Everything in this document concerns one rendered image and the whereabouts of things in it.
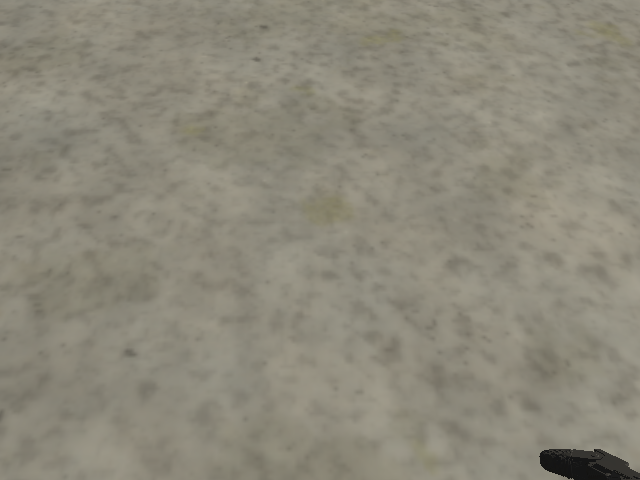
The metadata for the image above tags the right robot hand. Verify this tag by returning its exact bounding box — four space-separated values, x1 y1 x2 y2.
539 449 640 480

